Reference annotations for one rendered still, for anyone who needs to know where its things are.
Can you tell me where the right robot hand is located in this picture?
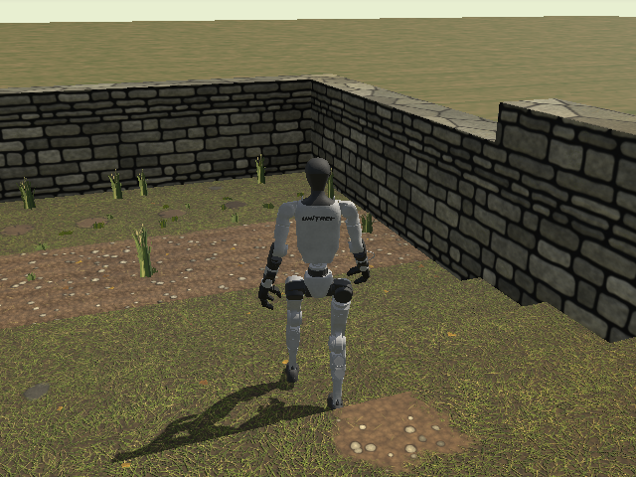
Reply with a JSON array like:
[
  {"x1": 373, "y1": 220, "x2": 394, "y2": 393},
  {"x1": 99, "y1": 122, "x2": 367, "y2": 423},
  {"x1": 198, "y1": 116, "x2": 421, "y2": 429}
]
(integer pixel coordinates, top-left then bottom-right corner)
[{"x1": 347, "y1": 266, "x2": 370, "y2": 284}]

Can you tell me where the robot right forearm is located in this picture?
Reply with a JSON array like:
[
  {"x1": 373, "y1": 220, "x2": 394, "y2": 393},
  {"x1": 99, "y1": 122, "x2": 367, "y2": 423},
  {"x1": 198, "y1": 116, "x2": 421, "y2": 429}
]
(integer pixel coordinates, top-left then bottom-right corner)
[{"x1": 353, "y1": 239, "x2": 369, "y2": 271}]

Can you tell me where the robot left forearm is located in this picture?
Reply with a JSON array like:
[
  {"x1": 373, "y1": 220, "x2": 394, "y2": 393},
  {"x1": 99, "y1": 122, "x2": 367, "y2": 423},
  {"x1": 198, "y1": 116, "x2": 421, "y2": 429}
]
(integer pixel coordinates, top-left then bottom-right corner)
[{"x1": 261, "y1": 242, "x2": 282, "y2": 288}]

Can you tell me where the left robot hand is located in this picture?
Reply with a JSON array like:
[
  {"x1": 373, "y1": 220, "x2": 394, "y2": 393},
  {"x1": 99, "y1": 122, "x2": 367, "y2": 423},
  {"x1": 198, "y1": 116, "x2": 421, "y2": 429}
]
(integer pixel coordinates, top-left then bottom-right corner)
[{"x1": 258, "y1": 284, "x2": 281, "y2": 310}]

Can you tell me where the left robot foot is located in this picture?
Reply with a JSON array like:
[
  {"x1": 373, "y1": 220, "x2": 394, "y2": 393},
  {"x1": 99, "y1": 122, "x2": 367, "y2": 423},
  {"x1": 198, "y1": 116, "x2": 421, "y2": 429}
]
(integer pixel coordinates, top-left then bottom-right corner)
[{"x1": 285, "y1": 362, "x2": 299, "y2": 383}]

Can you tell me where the right robot upper arm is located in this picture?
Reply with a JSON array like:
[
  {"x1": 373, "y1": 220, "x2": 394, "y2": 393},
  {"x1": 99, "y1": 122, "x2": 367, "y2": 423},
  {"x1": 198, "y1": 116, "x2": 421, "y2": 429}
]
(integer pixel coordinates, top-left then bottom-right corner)
[{"x1": 338, "y1": 200, "x2": 364, "y2": 253}]

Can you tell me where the robot right thigh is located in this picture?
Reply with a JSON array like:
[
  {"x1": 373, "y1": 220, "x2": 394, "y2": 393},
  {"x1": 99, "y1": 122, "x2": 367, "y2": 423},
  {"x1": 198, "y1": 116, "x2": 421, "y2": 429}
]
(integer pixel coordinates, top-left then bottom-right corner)
[{"x1": 328, "y1": 278, "x2": 353, "y2": 354}]

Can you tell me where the left robot upper arm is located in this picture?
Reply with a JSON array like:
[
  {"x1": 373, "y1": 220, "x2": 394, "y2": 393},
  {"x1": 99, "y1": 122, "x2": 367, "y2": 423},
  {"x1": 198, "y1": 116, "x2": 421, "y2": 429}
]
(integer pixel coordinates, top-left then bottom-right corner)
[{"x1": 272, "y1": 201, "x2": 297, "y2": 257}]

